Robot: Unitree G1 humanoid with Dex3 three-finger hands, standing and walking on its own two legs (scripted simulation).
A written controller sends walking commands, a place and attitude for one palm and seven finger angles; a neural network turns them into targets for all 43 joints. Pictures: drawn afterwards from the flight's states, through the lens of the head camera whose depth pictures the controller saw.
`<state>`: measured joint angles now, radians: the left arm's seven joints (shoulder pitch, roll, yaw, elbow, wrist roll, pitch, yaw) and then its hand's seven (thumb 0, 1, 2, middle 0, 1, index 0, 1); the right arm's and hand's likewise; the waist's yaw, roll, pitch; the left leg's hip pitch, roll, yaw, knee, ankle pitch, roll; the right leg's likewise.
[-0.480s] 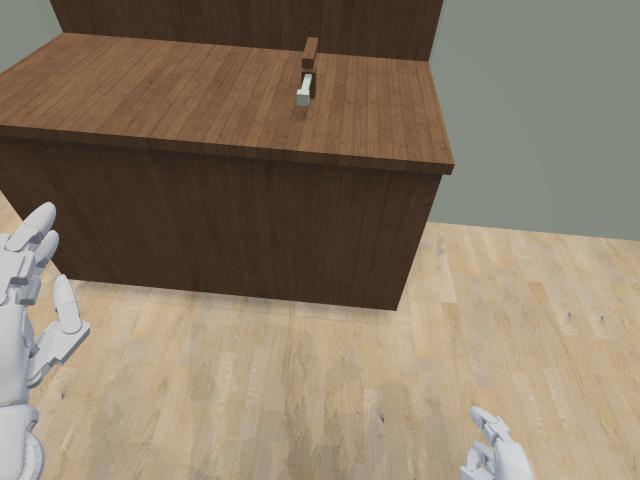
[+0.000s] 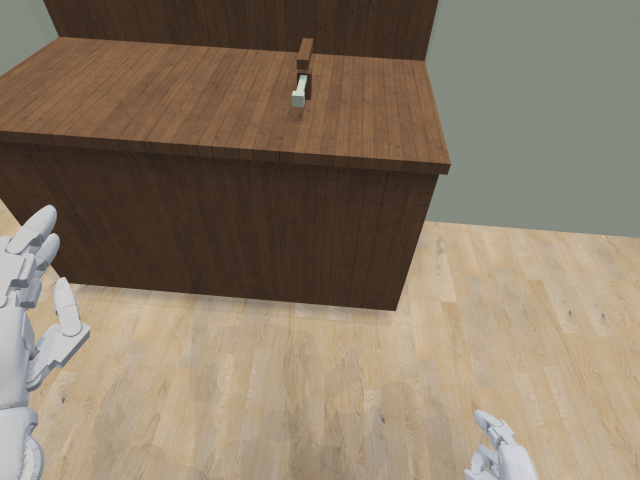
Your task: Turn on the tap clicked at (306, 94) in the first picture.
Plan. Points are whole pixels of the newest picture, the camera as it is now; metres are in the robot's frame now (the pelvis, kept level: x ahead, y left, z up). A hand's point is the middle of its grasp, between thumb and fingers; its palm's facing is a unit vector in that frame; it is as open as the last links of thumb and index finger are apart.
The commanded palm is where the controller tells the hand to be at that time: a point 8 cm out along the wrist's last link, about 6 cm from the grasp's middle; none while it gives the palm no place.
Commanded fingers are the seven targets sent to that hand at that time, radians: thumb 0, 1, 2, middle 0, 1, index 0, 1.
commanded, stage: turn to face it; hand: left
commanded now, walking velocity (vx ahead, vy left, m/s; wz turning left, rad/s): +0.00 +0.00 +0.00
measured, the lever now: (298, 99) +0.91 +0.11 +0.03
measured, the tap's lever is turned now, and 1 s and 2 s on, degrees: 0 0 0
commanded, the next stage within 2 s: take the last steps up to it in 0.80 s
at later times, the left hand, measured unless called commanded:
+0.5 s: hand (150, 320) +0.22 +0.18 +0.16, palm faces +0.30 -0.87 -0.38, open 7.4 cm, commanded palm +0.18 +0.24 +0.18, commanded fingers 0.00 0.90 0.90 -0.20 -0.30 -0.20 -0.30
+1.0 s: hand (239, 324) +0.23 +0.10 +0.16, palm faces +0.08 -0.92 -0.39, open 7.4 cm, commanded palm +0.17 +0.18 +0.18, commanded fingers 0.00 0.90 0.90 -0.20 -0.30 -0.20 -0.30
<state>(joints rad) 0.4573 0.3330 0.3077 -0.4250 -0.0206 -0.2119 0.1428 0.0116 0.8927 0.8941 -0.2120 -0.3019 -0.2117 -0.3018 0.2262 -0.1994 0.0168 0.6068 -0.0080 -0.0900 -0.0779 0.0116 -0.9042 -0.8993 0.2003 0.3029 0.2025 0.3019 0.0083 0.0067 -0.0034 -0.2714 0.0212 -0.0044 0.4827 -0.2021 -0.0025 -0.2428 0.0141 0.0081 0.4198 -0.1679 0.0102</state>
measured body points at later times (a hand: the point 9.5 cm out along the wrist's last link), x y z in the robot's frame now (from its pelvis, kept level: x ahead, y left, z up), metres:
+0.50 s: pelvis -0.02 -0.02 -0.02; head +0.00 -0.03 +0.43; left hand +0.20 +0.23 +0.18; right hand +0.13 -0.27 -0.11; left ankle +0.03 +0.12 -0.74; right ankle +0.04 -0.13 -0.74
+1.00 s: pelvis -0.07 -0.03 -0.02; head -0.06 -0.05 +0.43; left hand +0.21 +0.15 +0.18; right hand +0.02 -0.30 -0.11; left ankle -0.04 +0.11 -0.70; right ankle -0.05 -0.13 -0.74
